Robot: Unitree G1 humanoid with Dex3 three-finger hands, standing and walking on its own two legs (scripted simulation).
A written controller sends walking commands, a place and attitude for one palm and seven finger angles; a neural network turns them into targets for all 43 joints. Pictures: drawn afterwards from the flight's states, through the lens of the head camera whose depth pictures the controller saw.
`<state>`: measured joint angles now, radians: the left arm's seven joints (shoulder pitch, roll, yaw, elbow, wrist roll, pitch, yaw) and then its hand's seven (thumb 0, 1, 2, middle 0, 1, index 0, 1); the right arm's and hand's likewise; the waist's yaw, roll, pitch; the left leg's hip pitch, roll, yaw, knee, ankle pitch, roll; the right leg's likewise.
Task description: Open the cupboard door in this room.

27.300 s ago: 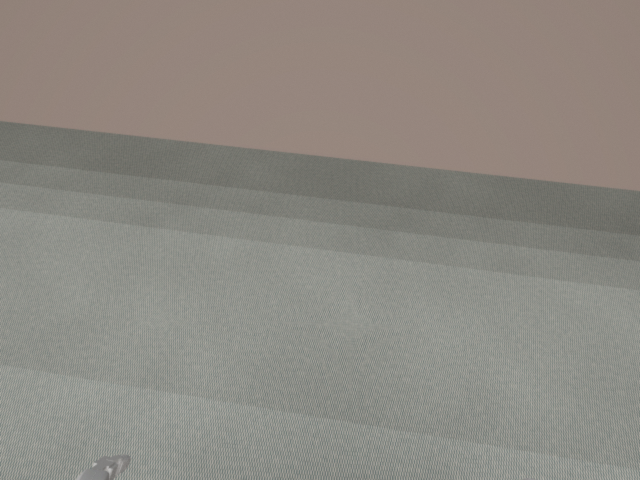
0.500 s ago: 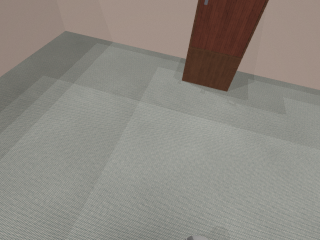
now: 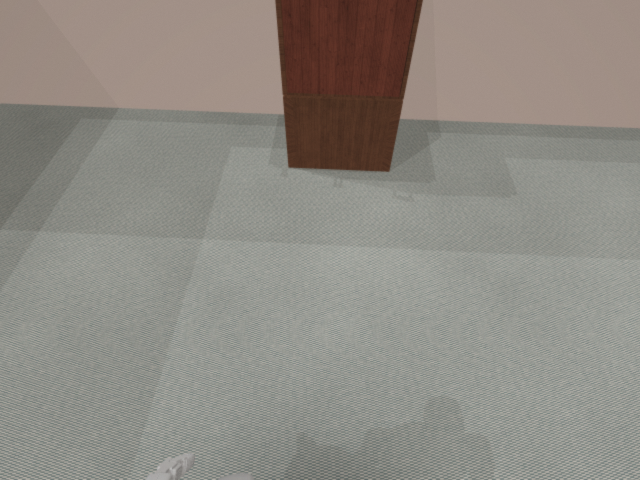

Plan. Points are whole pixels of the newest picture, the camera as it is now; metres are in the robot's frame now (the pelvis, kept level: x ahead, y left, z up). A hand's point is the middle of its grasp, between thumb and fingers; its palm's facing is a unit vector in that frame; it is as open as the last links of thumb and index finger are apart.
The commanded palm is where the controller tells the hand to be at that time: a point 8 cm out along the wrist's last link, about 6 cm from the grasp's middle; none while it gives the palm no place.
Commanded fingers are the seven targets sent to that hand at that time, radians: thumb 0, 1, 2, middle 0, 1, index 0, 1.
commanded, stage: turn or walk to find it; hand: left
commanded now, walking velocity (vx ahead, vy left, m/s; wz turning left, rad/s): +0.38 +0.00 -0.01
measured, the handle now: out of the picture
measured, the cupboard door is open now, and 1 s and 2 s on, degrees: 0 0 0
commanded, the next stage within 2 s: stand and wait in 0.32 s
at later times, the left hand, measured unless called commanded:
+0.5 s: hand out of the picture +0.10 +0.15 -0.16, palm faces +0.11 -0.98 -0.14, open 7.4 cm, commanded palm none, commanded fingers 0.00 0.90 0.90 -0.20 -0.30 -0.20 -0.30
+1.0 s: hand (255, 270) +0.49 +0.14 -0.16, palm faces -0.03 -0.97 -0.23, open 7.3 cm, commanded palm none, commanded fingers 0.00 0.90 0.90 -0.20 -0.30 -0.20 -0.30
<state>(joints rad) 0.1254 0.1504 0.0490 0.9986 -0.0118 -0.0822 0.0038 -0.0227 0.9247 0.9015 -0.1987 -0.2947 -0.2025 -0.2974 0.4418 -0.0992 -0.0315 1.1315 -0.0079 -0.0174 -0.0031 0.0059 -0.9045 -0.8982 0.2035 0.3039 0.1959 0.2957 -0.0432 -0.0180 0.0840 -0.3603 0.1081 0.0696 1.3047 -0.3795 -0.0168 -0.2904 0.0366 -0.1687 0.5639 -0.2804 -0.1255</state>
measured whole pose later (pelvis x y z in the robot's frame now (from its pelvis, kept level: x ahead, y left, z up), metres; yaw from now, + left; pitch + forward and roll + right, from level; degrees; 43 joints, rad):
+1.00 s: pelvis +0.39 -0.04 +0.00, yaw +0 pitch -2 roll +0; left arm 0.13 0.15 0.01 1.05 0.02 -0.06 0.02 0.00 0.92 0.90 -0.19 -0.29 -0.19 -0.30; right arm 0.38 -0.13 -0.03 1.14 -0.01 -0.01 -0.02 0.00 -0.91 -0.90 0.20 0.30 0.19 0.30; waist -0.05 0.05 0.05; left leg -0.16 0.06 0.09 0.66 -0.50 -0.02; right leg -0.32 -0.05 -0.13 0.57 -0.21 -0.03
